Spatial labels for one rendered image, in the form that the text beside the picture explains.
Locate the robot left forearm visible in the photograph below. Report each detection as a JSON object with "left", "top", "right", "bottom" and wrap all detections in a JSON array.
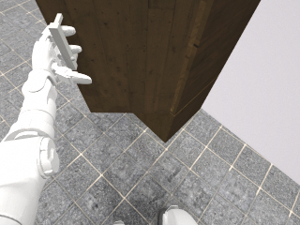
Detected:
[{"left": 0, "top": 69, "right": 57, "bottom": 143}]

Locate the left robot upper arm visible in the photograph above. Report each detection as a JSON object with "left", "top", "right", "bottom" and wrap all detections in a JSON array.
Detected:
[{"left": 0, "top": 136, "right": 60, "bottom": 225}]

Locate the handle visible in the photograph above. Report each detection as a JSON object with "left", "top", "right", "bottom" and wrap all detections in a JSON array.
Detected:
[{"left": 48, "top": 13, "right": 78, "bottom": 70}]

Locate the right robot thigh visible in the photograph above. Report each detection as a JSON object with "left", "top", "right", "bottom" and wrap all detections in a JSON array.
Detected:
[{"left": 162, "top": 209, "right": 198, "bottom": 225}]

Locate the robot right foot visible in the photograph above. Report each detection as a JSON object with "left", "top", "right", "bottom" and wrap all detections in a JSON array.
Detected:
[{"left": 157, "top": 208, "right": 167, "bottom": 225}]

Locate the left robot hand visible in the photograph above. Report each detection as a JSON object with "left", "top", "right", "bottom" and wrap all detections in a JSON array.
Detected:
[{"left": 32, "top": 25, "right": 92, "bottom": 85}]

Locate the cupboard door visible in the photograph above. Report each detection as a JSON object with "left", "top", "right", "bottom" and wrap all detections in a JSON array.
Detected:
[{"left": 35, "top": 0, "right": 201, "bottom": 113}]

